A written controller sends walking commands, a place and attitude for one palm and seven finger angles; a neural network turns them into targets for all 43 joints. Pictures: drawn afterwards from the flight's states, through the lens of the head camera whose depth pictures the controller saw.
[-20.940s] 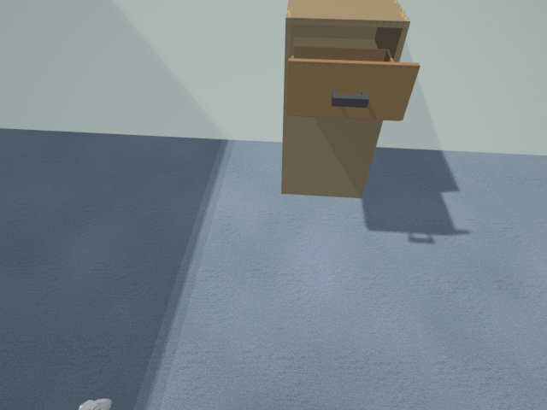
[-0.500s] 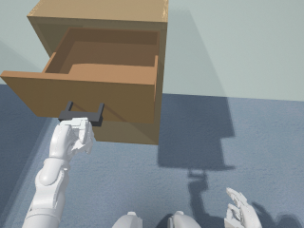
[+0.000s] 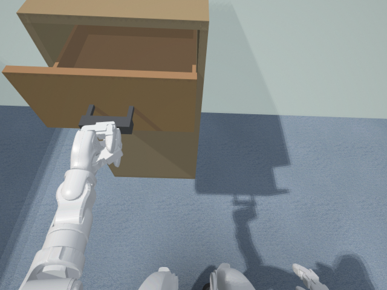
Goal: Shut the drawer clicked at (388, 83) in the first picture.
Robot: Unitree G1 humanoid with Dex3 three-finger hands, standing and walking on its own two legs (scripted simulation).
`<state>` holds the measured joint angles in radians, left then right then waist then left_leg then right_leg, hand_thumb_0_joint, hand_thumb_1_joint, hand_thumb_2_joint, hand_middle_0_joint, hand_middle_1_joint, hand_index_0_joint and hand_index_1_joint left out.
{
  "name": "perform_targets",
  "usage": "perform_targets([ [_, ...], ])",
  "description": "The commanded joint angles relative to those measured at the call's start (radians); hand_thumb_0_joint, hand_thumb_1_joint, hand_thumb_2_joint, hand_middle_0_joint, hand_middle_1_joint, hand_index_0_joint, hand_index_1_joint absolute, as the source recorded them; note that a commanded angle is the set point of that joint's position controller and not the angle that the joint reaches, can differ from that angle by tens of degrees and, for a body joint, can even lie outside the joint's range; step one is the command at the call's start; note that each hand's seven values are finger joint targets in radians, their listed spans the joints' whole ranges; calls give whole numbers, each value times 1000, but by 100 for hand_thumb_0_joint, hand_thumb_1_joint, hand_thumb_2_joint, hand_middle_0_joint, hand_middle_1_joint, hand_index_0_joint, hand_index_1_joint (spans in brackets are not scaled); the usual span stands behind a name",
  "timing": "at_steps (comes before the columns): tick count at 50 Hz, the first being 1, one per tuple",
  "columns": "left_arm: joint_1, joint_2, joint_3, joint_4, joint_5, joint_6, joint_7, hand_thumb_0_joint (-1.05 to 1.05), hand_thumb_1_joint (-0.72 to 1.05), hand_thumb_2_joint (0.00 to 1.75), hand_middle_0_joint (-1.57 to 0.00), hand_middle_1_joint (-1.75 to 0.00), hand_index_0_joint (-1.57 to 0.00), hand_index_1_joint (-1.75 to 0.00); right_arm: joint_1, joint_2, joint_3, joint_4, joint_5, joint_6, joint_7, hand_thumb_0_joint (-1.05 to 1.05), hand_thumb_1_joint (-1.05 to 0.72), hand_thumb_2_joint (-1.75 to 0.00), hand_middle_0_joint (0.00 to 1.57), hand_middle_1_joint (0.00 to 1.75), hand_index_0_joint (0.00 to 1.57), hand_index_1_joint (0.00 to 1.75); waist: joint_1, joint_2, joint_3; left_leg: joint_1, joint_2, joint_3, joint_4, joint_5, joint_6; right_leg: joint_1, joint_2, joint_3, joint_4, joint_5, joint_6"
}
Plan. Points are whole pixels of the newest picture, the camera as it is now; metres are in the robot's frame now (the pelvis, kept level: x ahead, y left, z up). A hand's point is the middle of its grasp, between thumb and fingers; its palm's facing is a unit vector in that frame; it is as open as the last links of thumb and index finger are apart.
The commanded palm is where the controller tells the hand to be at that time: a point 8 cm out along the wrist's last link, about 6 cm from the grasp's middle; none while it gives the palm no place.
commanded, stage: push the drawer shut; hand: left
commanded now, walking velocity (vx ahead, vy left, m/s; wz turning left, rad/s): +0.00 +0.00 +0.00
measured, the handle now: (109, 116) +0.47 +0.19 +0.05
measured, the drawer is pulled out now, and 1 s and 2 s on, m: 0.16 0.04 0.00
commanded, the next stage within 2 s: pull the fist back off the drawer in 1.88 s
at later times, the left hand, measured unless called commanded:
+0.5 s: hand (124, 124) +0.46 +0.15 +0.04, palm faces -0.01 -1.00 -0.03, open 2.7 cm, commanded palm +0.44 +0.21 +0.05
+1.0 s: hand (128, 103) +0.52 +0.15 +0.05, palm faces -0.01 -1.00 -0.02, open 2.7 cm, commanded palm +0.50 +0.20 +0.05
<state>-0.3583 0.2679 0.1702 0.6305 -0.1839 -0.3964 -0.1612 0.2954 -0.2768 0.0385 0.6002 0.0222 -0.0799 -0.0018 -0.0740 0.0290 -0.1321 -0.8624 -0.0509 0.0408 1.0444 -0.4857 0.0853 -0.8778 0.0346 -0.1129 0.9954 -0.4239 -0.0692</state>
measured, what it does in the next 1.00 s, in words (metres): stands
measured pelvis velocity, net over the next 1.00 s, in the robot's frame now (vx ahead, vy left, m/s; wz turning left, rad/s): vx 0.00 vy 0.00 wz -0.03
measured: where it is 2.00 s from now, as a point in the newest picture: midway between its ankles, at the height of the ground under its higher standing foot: outside the picture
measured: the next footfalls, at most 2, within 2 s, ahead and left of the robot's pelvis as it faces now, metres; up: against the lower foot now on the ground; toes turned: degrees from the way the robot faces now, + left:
none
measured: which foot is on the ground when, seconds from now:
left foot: down 0.00-1.00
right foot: down 0.00-1.00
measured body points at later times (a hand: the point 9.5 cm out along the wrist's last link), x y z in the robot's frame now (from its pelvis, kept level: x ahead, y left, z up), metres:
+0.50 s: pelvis +0.00 +0.01 -0.01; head +0.11 +0.02 +0.43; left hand +0.45 +0.21 +0.05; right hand +0.06 -0.25 -0.12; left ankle +0.01 +0.06 -0.67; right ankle +0.03 -0.08 -0.67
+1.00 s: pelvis +0.00 +0.00 -0.01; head +0.14 +0.02 +0.42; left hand +0.51 +0.21 +0.05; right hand +0.00 -0.26 -0.12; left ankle +0.01 +0.06 -0.67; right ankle +0.03 -0.08 -0.67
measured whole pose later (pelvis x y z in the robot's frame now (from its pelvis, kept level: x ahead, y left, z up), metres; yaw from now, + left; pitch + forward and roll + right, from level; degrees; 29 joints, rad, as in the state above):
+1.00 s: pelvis +0.00 +0.00 -0.01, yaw -2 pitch +24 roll -3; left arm -0.89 0.44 0.35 1.18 -0.07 -0.46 -0.16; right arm 0.38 -0.28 0.06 0.62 -0.02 0.04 0.03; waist -0.18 0.03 -0.12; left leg -1.02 -0.03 0.04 1.10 -0.50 0.09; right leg -1.02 0.06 -0.12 1.02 -0.42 -0.07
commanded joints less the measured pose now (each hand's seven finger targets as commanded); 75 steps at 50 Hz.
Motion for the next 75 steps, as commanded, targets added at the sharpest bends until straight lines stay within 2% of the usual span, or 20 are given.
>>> perform_targets([
  [1,-428,149,42,-139,-13,-64,29,0,90,90,-140,-160,-140,-160,43,-148,-59,-88,2,-19,-10,0,-90,-90,20,30,20,30,-42,-16,-313,161,55,-122,-154,226,-63,189,-23,111,-120,156,43],
  [3,-455,201,81,-113,-3,-74,36,0,90,90,-140,-160,-140,-160,52,-155,-60,-87,1,-12,-11,0,-90,-90,20,30,20,30,-34,-14,-314,146,54,-124,-153,223,-62,192,-22,111,-111,152,38],
  [7,-477,143,42,-100,7,-88,39,0,90,90,-140,-160,-140,-160,66,-149,-65,-85,-3,1,-2,0,-90,-90,20,30,20,30,-31,57,-373,246,62,-142,-152,324,-88,155,-21,97,-93,199,34],
  [10,-514,158,55,-82,13,-96,50,0,90,90,-140,-160,-140,-160,84,-154,-71,-73,-7,15,5,0,-90,-90,20,30,20,30,-37,36,-394,288,73,-163,-146,385,-102,123,-15,86,-82,211,35],
  [11,-527,119,20,-67,15,-94,47,0,90,90,-140,-160,-140,-160,82,-150,-69,-75,-7,18,8,0,-90,-90,20,30,20,30,-46,52,-386,280,70,-153,-143,367,-97,120,-14,91,-89,205,36],
  [12,-551,162,62,-58,13,-97,55,0,90,90,-140,-160,-140,-160,89,-156,-72,-66,-8,22,8,0,-90,-90,20,30,20,30,-47,6,-388,262,71,-156,-142,348,-94,131,-14,89,-89,201,37],
  [16,-652,198,79,49,31,-105,59,0,90,90,-140,-160,-140,-160,91,-155,-62,-55,-8,37,3,0,-90,-90,20,30,20,30,-66,-6,-322,162,60,-140,-143,226,-72,125,-16,105,-99,137,39],
  [23,-794,240,102,144,49,-127,52,0,90,90,-140,-160,-140,-160,126,-158,-58,-40,-18,51,2,0,-90,-90,20,30,20,30,-85,51,-385,187,57,-143,-122,260,-69,101,-12,106,-82,157,36],
  [28,-841,318,162,240,53,-126,34,0,90,90,-140,-160,-140,-160,153,-164,-51,-37,-22,63,0,0,-90,-90,20,30,20,30,-96,16,-400,105,51,-122,-100,237,-50,150,-10,126,-87,170,39],
  [29,-822,351,195,256,56,-127,31,0,90,90,-140,-160,-140,-160,162,-166,-51,-41,-22,66,1,0,-90,-90,20,30,20,30,-78,17,-408,99,50,-120,-105,245,-52,168,-8,128,-86,177,37],
  [32,-847,345,187,252,54,-131,16,0,90,90,-140,-160,-140,-160,169,-162,-51,-44,-24,75,5,0,-90,-90,20,30,20,30,-84,64,-448,120,52,-112,-94,282,-52,175,-8,132,-84,213,37],
  [34,-857,385,215,270,53,-129,10,0,90,90,-140,-160,-140,-160,184,-170,-49,-43,-26,82,5,0,-90,-90,20,30,20,30,-89,37,-444,98,55,-115,-89,290,-49,178,-5,132,-79,222,38],
  [38,-898,363,197,286,56,-128,5,0,90,90,-140,-160,-140,-160,199,-166,-52,-42,-26,91,9,0,-90,-90,20,30,20,30,-107,52,-431,103,58,-116,-83,294,-45,154,-1,133,-83,225,40],
  [40,-893,368,200,275,62,-131,10,0,90,90,-140,-160,-140,-160,209,-167,-53,-42,-29,98,14,0,-90,-90,20,30,20,30,-98,88,-463,143,62,-122,-88,325,-53,145,0,125,-79,233,38],
  [43,-971,375,190,306,73,-126,18,0,90,90,-140,-160,-140,-160,227,-173,-52,-26,-33,105,15,0,-90,-90,20,30,20,30,-134,68,-420,126,66,-130,-78,299,-47,101,4,124,-83,206,40],
  [52,-1079,422,204,334,105,-121,29,0,90,90,-140,-160,-140,-160,263,-185,-50,-12,-46,116,20,0,-90,-90,20,30,20,30,-156,140,-479,173,73,-149,-56,341,-54,46,7,115,-71,206,38],
  [62,-1188,441,199,400,137,-101,56,0,90,90,-140,-160,-140,-160,300,-194,-45,0,-58,133,27,0,-90,-90,20,30,20,30,-200,134,-478,157,80,-167,-34,358,-51,0,11,107,-64,205,43],
  [65,-1197,502,242,406,146,-100,65,0,90,90,-140,-160,-140,-160,318,-201,-44,1,-63,141,28,0,-90,-90,20,30,20,30,-196,141,-518,165,81,-168,-24,402,-54,18,13,107,-56,241,42],
  [68,-1237,477,220,395,151,-102,61,0,90,90,-140,-160,-140,-160,323,-195,-44,4,-66,145,32,0,-90,-90,20,30,20,30,-208,175,-526,195,86,-179,-20,428,-58,-7,14,103,-54,251,40],
  [75,-1370,505,200,440,175,-87,80,0,90,90,-140,-160,-140,-160,337,-206,-36,27,-67,142,28,0,-90,-90,20,30,20,30,-254,200,-462,161,90,-199,-19,323,-54,-90,15,98,-67,151,42],
])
